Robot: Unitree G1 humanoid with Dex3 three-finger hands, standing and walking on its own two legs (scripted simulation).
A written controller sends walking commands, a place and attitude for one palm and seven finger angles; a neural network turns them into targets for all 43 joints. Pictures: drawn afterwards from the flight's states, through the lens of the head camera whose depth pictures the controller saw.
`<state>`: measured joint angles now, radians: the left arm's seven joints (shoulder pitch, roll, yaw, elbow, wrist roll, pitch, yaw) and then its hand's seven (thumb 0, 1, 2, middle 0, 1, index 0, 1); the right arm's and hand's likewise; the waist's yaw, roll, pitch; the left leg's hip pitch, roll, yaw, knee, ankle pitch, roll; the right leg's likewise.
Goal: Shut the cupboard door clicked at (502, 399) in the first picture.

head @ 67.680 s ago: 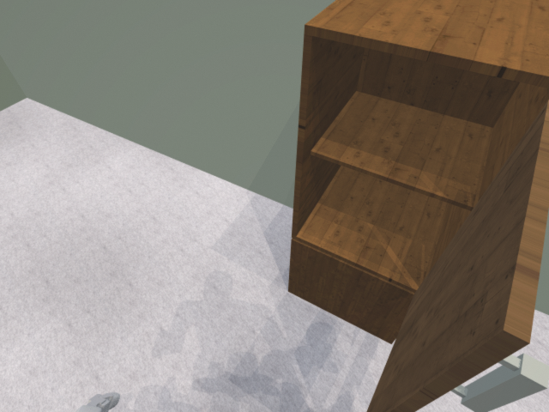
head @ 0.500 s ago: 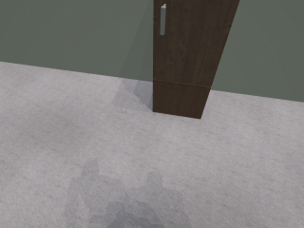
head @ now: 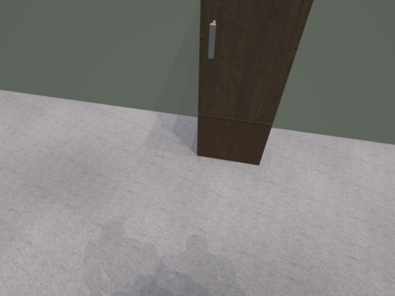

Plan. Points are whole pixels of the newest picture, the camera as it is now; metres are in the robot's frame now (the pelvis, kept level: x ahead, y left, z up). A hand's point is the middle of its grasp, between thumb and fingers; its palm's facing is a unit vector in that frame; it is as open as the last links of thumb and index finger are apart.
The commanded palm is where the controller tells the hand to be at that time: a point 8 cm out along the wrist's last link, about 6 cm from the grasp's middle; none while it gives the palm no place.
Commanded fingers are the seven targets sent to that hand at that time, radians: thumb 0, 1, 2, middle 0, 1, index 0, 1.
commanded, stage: let the arm hang, fingers relaxed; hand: left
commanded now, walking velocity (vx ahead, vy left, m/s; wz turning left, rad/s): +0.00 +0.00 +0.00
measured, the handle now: (212, 39) +1.07 -0.01 +0.05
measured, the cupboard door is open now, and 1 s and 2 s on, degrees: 0 0 0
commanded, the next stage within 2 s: look to check the result in 0.02 s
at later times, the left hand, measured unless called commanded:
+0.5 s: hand out of the picture +0.08 +0.21 -0.16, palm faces +0.00 -0.95 -0.30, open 7.4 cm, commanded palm none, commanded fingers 0.00 0.90 0.90 -0.20 -0.30 -0.20 -0.30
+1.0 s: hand out of the picture +0.12 +0.20 -0.15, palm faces +0.00 -0.95 -0.32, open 7.4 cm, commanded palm none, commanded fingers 0.00 0.90 0.90 -0.20 -0.30 -0.20 -0.30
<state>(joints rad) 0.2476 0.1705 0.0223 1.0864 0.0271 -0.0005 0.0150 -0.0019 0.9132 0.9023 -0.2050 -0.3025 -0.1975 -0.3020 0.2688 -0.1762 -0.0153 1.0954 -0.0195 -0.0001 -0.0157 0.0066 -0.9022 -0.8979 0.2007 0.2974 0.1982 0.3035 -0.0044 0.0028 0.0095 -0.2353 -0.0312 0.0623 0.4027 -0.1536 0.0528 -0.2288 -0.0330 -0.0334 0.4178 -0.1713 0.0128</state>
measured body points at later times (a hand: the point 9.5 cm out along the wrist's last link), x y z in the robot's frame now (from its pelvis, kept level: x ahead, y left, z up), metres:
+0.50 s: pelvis +0.04 -0.02 +0.01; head +0.05 -0.02 +0.46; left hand +0.08 +0.26 -0.14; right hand +0.10 -0.29 -0.14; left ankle +0.04 +0.08 -0.74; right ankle +0.03 -0.13 -0.74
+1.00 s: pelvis +0.06 -0.03 +0.01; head +0.08 -0.04 +0.46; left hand +0.13 +0.25 -0.13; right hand +0.13 -0.31 -0.14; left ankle +0.04 +0.08 -0.74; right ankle +0.03 -0.13 -0.74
